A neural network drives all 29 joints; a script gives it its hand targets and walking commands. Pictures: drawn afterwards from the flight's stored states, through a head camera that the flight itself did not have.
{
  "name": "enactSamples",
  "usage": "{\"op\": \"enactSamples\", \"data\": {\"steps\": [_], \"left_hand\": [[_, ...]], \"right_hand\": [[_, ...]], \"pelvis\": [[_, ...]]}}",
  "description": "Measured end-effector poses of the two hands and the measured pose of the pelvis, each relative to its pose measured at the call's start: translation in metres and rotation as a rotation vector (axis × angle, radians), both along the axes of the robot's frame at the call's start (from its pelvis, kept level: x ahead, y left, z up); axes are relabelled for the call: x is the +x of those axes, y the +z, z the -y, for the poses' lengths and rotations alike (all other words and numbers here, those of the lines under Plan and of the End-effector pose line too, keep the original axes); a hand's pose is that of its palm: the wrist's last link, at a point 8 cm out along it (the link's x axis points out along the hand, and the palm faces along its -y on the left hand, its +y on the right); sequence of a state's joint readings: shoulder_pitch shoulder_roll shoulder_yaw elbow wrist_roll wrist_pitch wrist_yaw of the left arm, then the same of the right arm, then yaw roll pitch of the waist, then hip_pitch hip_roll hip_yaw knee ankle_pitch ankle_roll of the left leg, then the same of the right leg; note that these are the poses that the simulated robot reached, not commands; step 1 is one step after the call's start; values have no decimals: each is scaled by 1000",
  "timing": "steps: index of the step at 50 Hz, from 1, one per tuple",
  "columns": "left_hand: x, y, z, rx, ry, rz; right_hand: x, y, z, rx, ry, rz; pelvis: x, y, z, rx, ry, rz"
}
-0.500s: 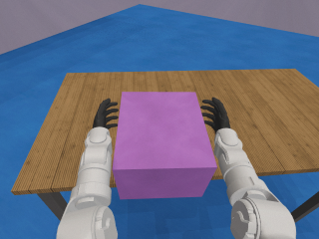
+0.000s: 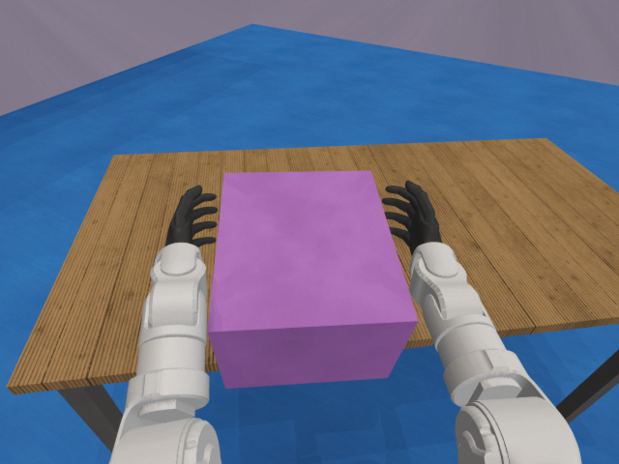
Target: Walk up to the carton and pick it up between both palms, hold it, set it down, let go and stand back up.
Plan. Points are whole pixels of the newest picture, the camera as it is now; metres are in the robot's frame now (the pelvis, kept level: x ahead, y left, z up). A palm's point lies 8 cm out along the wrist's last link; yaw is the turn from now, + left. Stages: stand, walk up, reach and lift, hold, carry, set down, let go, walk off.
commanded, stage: reach and lift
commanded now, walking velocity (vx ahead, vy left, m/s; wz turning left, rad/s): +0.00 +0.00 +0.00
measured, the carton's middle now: (303, 272) +0.38 +0.01 +0.08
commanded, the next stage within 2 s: hold in 1.18 s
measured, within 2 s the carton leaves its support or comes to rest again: neither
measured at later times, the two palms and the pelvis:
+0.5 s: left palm (182, 246) +0.36 +0.16 +0.16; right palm (434, 244) +0.35 -0.15 +0.16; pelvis -0.02 +0.00 +0.00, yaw +0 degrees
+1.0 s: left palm (182, 242) +0.36 +0.16 +0.16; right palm (434, 234) +0.35 -0.15 +0.17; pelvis +0.00 +0.00 +0.00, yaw +0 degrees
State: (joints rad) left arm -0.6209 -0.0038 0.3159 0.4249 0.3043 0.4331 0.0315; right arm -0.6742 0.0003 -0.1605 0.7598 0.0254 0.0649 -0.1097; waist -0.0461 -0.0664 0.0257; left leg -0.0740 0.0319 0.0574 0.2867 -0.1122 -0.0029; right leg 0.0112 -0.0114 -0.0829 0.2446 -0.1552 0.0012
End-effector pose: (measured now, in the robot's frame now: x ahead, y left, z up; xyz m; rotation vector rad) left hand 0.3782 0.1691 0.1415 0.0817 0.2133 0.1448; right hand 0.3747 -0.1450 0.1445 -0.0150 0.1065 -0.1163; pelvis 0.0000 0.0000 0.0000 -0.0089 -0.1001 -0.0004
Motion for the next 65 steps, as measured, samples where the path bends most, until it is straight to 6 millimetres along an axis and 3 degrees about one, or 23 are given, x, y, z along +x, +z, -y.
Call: {"op": "enactSamples", "data": {"steps": [12, 20, 28, 45, 65], "left_hand": [[-16, 11, 1, 19, -1, -7], [-23, 14, 4, 16, -13, -32], [-18, 19, 5, 17, -8, -31], [-15, 18, 4, 27, -6, -15], [-22, 33, 4, 15, 16, -11]], "right_hand": [[-18, 25, -3, 17, -14, 80], [-28, 19, 1, 19, -25, 64], [-23, 20, 2, 17, -26, 71], [-18, 29, 1, 12, -15, 98], [-20, 42, 1, 15, -2, 104]], "pelvis": [[-4, -1, 0, 0, 13, 61], [-13, -1, -2, 5, 2, 70], [-16, -1, -2, 6, -6, 53], [-2, -1, 0, 2, 6, 86], [-12, -1, 3, 2, 1, 78]]}}
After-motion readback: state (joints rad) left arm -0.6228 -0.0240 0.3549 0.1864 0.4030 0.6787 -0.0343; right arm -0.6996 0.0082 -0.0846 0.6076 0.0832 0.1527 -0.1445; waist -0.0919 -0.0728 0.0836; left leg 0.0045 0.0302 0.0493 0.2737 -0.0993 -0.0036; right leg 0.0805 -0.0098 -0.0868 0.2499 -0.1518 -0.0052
